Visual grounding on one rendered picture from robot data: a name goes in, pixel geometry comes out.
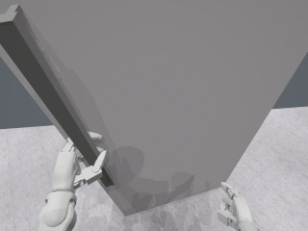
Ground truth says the robot right hand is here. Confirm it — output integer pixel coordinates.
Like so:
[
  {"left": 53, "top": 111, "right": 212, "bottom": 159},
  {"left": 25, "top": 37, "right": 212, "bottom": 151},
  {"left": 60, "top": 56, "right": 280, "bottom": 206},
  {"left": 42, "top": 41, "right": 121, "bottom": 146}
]
[{"left": 217, "top": 182, "right": 255, "bottom": 230}]

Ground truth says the robot left hand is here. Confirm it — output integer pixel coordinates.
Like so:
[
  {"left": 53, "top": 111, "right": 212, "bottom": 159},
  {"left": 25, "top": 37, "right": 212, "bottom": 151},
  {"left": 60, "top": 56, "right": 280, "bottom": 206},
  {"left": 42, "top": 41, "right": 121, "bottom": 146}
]
[{"left": 51, "top": 131, "right": 107, "bottom": 193}]

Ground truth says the robot right forearm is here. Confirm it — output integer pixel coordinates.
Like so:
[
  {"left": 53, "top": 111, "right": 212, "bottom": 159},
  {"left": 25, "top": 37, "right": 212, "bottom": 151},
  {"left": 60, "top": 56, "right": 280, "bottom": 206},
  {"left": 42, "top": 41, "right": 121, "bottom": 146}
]
[{"left": 237, "top": 221, "right": 261, "bottom": 231}]

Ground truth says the handle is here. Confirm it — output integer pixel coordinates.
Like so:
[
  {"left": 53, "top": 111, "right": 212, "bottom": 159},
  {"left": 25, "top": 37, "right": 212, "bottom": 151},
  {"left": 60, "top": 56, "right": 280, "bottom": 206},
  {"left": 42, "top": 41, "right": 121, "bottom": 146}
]
[{"left": 0, "top": 4, "right": 115, "bottom": 188}]

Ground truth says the robot left forearm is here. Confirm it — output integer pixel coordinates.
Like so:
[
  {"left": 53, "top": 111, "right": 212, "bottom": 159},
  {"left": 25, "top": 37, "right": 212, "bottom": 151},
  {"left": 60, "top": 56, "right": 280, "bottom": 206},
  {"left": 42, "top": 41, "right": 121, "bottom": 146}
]
[{"left": 37, "top": 190, "right": 77, "bottom": 231}]

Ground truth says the fridge door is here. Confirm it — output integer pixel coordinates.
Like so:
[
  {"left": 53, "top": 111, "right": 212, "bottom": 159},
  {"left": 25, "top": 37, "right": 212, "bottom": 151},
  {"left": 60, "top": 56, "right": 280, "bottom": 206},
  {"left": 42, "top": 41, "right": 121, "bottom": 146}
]
[{"left": 0, "top": 0, "right": 308, "bottom": 217}]

